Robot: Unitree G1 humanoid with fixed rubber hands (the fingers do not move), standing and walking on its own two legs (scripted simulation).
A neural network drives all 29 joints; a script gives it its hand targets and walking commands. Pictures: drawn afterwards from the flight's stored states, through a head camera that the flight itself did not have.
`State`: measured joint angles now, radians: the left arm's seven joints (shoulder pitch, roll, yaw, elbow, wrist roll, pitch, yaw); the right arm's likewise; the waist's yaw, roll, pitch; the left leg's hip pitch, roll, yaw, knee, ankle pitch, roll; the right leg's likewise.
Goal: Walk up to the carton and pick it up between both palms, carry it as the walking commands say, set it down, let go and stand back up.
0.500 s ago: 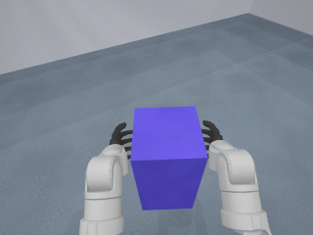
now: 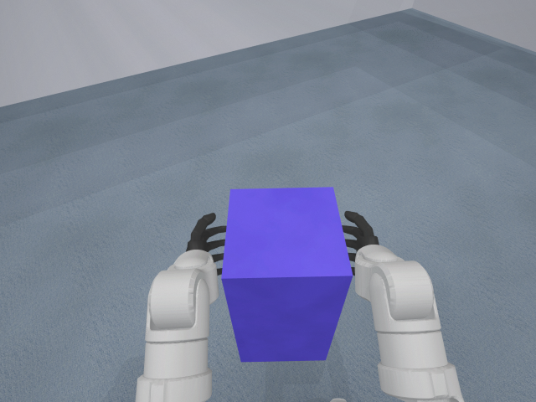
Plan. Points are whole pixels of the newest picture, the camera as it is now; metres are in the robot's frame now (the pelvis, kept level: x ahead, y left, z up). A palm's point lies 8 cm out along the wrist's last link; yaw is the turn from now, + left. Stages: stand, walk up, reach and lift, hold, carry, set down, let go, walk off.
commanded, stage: carry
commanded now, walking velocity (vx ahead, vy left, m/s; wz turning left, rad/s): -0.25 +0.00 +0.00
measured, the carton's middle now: (282, 283) +0.30 +0.00 +0.02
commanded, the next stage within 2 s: none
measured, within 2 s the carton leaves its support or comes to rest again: neither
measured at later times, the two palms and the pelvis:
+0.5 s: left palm out of the picture +0.11 +0.08 +0.10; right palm out of the picture +0.08 -0.15 +0.09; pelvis -0.20 -0.01 +0.01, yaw -2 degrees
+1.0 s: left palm out of the picture -0.09 +0.15 +0.10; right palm out of the picture -0.09 -0.09 +0.11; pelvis -0.39 +0.02 +0.01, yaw -1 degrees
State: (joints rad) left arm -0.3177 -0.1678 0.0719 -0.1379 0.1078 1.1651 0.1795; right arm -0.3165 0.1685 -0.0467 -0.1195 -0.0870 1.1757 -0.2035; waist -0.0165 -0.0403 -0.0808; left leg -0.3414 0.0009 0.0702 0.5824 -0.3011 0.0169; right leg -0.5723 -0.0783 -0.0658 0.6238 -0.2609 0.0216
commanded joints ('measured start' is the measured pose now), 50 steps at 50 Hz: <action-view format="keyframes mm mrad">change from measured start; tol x32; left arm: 1 -457 -1080 -653 -91 -419 -5 -247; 50 -387 -1031 -652 -51 -451 31 -241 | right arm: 1 -440 1051 594 -135 396 -24 285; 50 -345 999 521 -67 330 -4 271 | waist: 1 -9 251 -233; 15 14 216 -334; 18 32 -253 -216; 33 21 -176 -317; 37 -4 380 -271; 50 4 262 -327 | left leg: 1 41 386 -302 -243 486 215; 16 80 224 -197 -146 285 52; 19 -262 48 -20 410 -265 -50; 23 -293 15 -84 705 -86 -62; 35 198 84 -73 -259 20 -23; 38 88 426 -358 -252 570 219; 50 271 286 -267 -216 473 178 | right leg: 1 14 65 59 471 -294 14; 6 -61 83 62 617 -191 29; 16 380 39 19 -312 -67 -24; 19 305 -380 362 -321 447 -240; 28 479 -206 200 -221 504 -202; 34 381 -167 167 -182 460 -122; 37 23 40 -37 155 -287 29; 42 -41 104 107 670 -163 22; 50 96 96 7 131 -309 3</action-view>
